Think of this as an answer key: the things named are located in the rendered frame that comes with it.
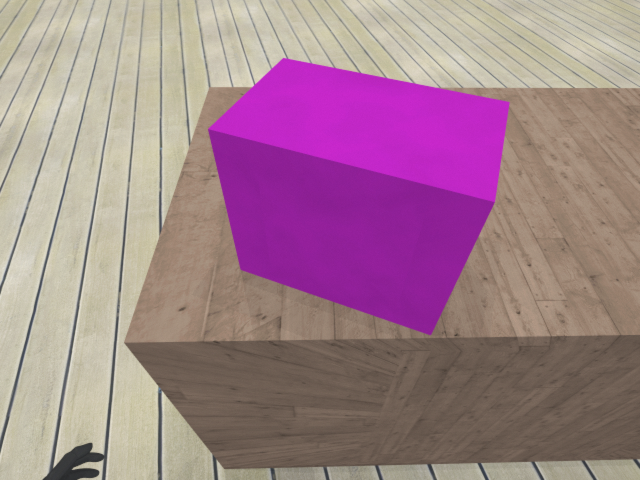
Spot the carton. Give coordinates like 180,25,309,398
208,58,510,335

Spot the pedestal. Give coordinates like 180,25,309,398
124,87,640,469

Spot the robot left hand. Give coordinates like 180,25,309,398
42,443,104,480

